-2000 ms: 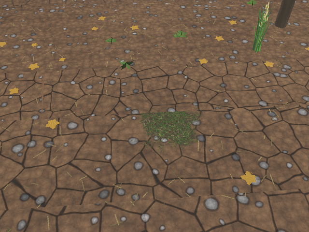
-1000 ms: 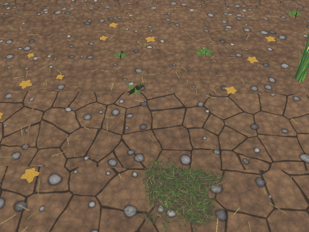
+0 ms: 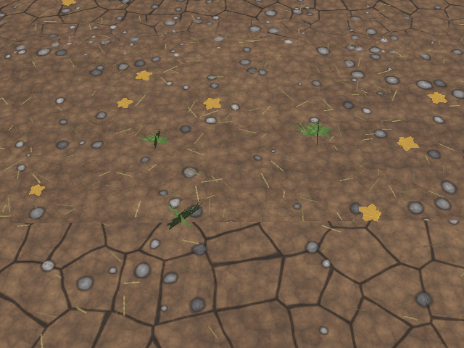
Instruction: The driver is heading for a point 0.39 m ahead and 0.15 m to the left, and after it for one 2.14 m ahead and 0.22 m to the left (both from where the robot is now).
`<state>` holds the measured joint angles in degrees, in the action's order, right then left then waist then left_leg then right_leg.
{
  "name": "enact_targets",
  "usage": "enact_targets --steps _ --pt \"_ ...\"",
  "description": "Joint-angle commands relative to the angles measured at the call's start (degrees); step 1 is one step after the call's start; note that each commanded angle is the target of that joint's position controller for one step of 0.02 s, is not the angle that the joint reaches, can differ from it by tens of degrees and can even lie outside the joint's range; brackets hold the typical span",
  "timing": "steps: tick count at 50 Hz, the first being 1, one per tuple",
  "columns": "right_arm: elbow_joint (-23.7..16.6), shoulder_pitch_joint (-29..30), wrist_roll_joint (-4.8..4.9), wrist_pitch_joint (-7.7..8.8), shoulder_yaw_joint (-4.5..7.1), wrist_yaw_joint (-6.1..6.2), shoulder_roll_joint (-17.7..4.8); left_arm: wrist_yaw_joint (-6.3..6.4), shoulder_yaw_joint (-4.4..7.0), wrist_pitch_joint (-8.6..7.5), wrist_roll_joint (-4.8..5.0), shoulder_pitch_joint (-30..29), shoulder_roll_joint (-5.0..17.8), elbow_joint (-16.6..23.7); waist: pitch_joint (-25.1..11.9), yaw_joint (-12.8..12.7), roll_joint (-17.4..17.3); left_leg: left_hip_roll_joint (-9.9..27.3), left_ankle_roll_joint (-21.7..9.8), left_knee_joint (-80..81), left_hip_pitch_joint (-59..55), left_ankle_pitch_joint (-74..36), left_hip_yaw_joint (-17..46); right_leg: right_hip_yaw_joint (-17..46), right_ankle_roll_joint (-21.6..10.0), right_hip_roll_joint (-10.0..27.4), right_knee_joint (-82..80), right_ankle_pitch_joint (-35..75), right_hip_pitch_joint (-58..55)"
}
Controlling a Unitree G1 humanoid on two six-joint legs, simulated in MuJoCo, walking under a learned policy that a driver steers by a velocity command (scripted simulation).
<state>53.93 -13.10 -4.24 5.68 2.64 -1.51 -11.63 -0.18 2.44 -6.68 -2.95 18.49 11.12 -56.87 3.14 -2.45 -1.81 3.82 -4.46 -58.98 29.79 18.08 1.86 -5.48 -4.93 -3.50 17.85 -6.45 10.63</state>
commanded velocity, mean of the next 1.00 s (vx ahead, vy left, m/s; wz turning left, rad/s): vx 0.28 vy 0.00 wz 0.29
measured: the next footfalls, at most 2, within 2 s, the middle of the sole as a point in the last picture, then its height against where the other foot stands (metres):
left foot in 0.54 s outside the picture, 0.16 m lower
right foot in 0.94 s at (231, 325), level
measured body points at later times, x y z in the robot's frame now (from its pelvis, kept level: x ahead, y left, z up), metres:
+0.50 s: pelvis +0.29 +0.10 -0.10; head +0.30 +0.12 +0.35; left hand +0.04 +0.19 -0.22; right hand +0.54 -0.01 -0.20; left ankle +0.44 +0.27 -0.82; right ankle +0.04 -0.08 -0.74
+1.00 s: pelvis +0.49 +0.14 -0.18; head +0.50 +0.13 +0.27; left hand +0.55 +0.44 -0.27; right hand +0.69 -0.06 -0.31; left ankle +0.42 +0.25 -0.90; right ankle +0.58 +0.07 -0.90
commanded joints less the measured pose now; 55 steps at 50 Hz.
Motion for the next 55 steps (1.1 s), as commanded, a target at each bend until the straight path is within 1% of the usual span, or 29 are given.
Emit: enact_targets --steps 1,7,9,10,13,15,17,19,22,24,25,26,27,28,29,30,31,33,35,36,40,44,46,47,49,50,51,52,55 --pt "-1.66 -2.65 0.39 -0.21 -0.21 -1.15 0.14 -0.23 0.28 -1.64 -1.10 1.04 2.51 1.95 -0.74 0.72 2.27 3.12 1.73 4.55 4.13 -10.41 2.85 10.23 -9.20 17.95 -13.42 5.71 -1.62" --pt "-3.54 -0.96 -0.46 -0.99 -0.14 -4.05 -1.07 -2.37 -0.61 -1.00 -3.60 7.90 1.60 -1.44 1.74 0.60 3.21 2.54 1.74 2.25 5.51 -25.49 2.03 2.49 -9.32 18.01 -7.59 8.40 -0.45" --pt "-5.17 1.15 -0.49 -1.20 0.32 -3.49 -2.03 -1.67 -0.72 -1.45 -3.56 11.20 2.34 -3.15 2.30 -0.48 4.06 2.52 1.52 2.83 9.79 -22.43 2.52 3.21 -9.82 19.42 -4.98 9.16 -7.05" --pt "-6.40 5.00 0.16 -1.09 -0.01 -2.69 -1.65 -0.28 -1.35 -1.58 -4.39 16.80 -0.29 -6.26 3.96 -2.87 3.21 5.14 2.04 9.16 22.70 -28.28 9.72 6.24 -9.70 22.52 -2.04 7.81 -20.43" --pt "-7.91 13.42 0.40 -1.32 -0.43 -1.65 1.58 1.49 -1.78 -1.46 -2.56 29.09 -0.66 -9.81 5.77 -8.22 4.31 3.83 3.00 21.78 33.42 -34.99 6.30 5.82 -8.44 22.04 1.13 8.85 -34.77" --pt "-8.88 15.85 0.10 -1.71 -0.79 -2.72 2.94 1.00 -2.74 -0.98 -2.40 29.85 -3.37 -9.44 7.80 -7.69 5.39 4.43 1.86 21.45 29.04 -35.64 2.20 3.93 -7.75 21.52 0.54 12.04 -27.54" --pt "-8.60 14.80 0.01 -1.39 -1.85 -3.73 3.91 0.33 -3.32 -0.47 -2.10 21.97 -2.68 -6.36 7.93 -5.18 4.42 3.14 -0.02 27.95 4.84 -46.62 -2.90 -4.24 -5.26 14.75 -1.44 1.65 -5.55" --pt "-8.71 13.60 -0.14 -2.11 -1.34 -3.85 1.33 0.53 -2.98 -0.40 -2.54 18.46 -0.86 -5.47 8.92 -3.52 3.29 2.98 0.29 26.42 0.32 -42.72 -2.65 -5.58 -4.20 15.22 0.51 1.02 -2.19" --pt "-8.57 17.04 -1.29 -2.97 -1.70 -3.86 0.08 3.66 -2.66 -0.23 0.03 23.47 0.63 -7.65 10.86 -5.67 0.51 5.36 1.94 38.26 8.92 -36.87 -2.55 -5.39 -1.19 17.16 6.64 4.88 -16.25" --pt "-6.31 16.49 -1.63 -2.83 -2.29 -3.18 0.54 4.70 -2.26 1.45 0.23 26.22 1.41 -8.55 8.69 -6.43 0.19 5.19 2.75 43.87 4.51 -37.51 -4.19 -5.91 0.95 16.80 11.56 7.19 -19.80" --pt "-6.95 13.83 10.30 -2.83 0.59 -3.62 -5.64 5.08 1.20 3.27 6.71 14.00 9.34 -5.29 12.68 -0.54 1.51 -2.65 1.46 39.86 -1.38 -35.47 -6.19 -5.40 0.90 16.32 29.21 17.65 -9.25" --pt "-2.72 0.10 9.73 -2.85 1.71 -3.37 -8.08 4.70 0.73 3.72 6.41 14.12 8.01 -3.95 -0.53 4.97 -1.34 -4.10 -0.18 39.74 -21.11 -45.83 -8.15 -8.38 2.37 14.51 47.52 15.98 -2.40" --pt "1.35 -10.74 7.85 -3.87 3.29 -2.20 -11.65 3.67 -0.11 3.12 6.11 14.33 4.23 -4.39 -8.06 9.98 -3.49 0.75 -3.20 39.92 -41.78 -62.30 -5.43 -10.15 7.37 8.67 68.73 -10.04 12.63" --pt "3.31 -17.16 5.00 -3.83 3.21 -0.39 -16.18 3.27 -0.23 1.99 4.64 11.34 1.95 -1.28 -15.49 11.73 -13.05 8.66 -4.86 24.75 -62.04 -98.42 3.85 -5.64 10.46 3.10 95.97 -53.26 34.17" --pt "1.66 -15.99 3.02 -2.96 2.91 -0.25 -18.95 1.16 -1.75 -0.19 6.81 18.12 0.82 1.53 -33.20 9.73 -17.84 20.36 -18.70 15.10 -77.86 -111.93 16.52 8.87 10.67 4.21 105.83 -49.68 43.46" --pt "-1.26 -12.49 3.78 -4.12 2.85 -0.16 -15.96 0.65 -0.81 -1.10 6.44 11.76 4.51 5.82 -38.72 11.15 -10.00 20.36 -22.82 20.24 -74.37 -95.17 20.40 11.25 10.72 7.18 101.45 -45.04 45.79" --pt "-2.28 -7.83 4.44 -5.37 2.46 0.24 -14.69 1.21 -1.47 -0.61 6.25 7.99 3.74 9.68 -37.05 8.00 -3.46 20.08 -22.52 25.47 -66.59 -67.71 21.86 11.26 10.34 9.12 98.81 -39.90 48.70" --pt "-6.44 5.77 4.02 -6.29 0.01 1.03 -9.21 3.16 -1.54 2.64 4.97 9.91 1.75 6.84 -25.53 -0.26 9.90 22.93 -20.29 34.12 -32.32 -50.22 22.21 10.77 10.97 12.67 91.55 -27.51 37.70" --pt "-6.59 11.55 3.44 -4.86 -0.44 0.83 -9.29 4.75 -0.38 5.42 5.02 10.79 1.31 5.48 -9.90 -4.11 4.66 15.58 -14.83 39.70 -3.23 -43.95 9.17 10.06 11.21 11.49 69.71 -16.41 23.73" --pt "-5.42 10.63 2.80 -4.18 -0.59 0.99 -8.87 5.40 -0.04 5.43 4.11 8.34 1.59 6.24 -7.38 -3.79 0.58 10.57 -12.84 40.54 -0.24 -43.88 4.13 8.81 11.19 10.74 58.16 -11.37 20.45" --pt "-1.98 6.82 2.97 -3.10 -0.71 2.90 -6.70 3.76 0.04 4.46 3.82 0.08 1.07 7.04 -11.98 -1.51 -4.77 7.00 -9.56 38.58 -7.66 -48.89 -2.40 8.69 10.18 9.38 29.86 7.07 9.63" --pt "-2.22 7.60 3.95 -3.97 1.28 3.55 -10.66 2.33 1.92 5.39 3.34 -12.17 7.72 13.44 -6.62 1.17 -4.71 11.08 -8.41 38.85 -12.60 -32.21 1.90 8.09 7.12 7.73 24.45 0.55 14.40" --pt "-2.37 5.49 5.21 -5.39 2.11 4.53 -11.00 1.77 2.50 5.98 2.74 -13.69 8.01 15.24 -4.50 1.66 -3.10 12.73 -7.43 35.62 -16.00 -21.73 4.34 7.24 5.36 7.42 22.01 -3.41 17.74" --pt "-2.24 3.48 5.51 -5.77 2.34 4.95 -10.71 1.43 2.71 6.06 2.43 -13.46 7.95 15.58 -4.28 2.01 -1.61 12.39 -5.90 33.23 -16.95 -17.67 4.78 7.53 3.91 7.64 20.14 -0.48 17.32" --pt "-2.87 -2.69 4.27 -6.01 2.96 5.39 -9.55 1.41 4.23 6.37 2.43 -12.38 11.36 15.85 -7.82 5.44 11.27 3.56 0.40 22.79 -11.86 -2.90 -3.37 13.99 -0.80 10.19 16.63 23.07 9.47" --pt "-4.89 2.41 3.92 -6.15 2.55 5.46 -7.53 1.66 4.82 6.75 2.89 -7.19 12.30 15.33 -9.49 2.33 17.30 -4.10 5.52 9.71 -0.45 6.82 -10.35 24.57 -6.90 15.52 10.27 24.08 0.39" --pt "-8.48 11.91 4.08 -6.28 1.94 5.37 -6.23 1.33 4.86 6.35 1.81 1.70 13.23 13.97 -12.29 -4.06 19.64 -9.82 6.36 -3.40 13.34 22.13 -4.42 41.62 -14.23 22.47 2.64 17.49 -10.27" --pt "-8.63 12.94 4.32 -6.32 2.05 5.09 -5.38 1.33 4.75 5.15 0.96 1.91 13.83 14.77 -14.88 -3.60 13.65 -7.94 5.77 -11.69 17.74 21.67 3.72 44.74 -14.04 22.93 2.88 12.99 -13.85" --pt "-7.46 10.43 3.90 -6.41 2.98 5.53 -8.58 2.71 4.62 5.75 3.49 -11.17 12.74 19.12 -13.53 1.92 6.88 -4.49 6.18 -9.53 14.45 8.66 5.52 31.09 -7.74 17.33 5.63 17.32 -5.53"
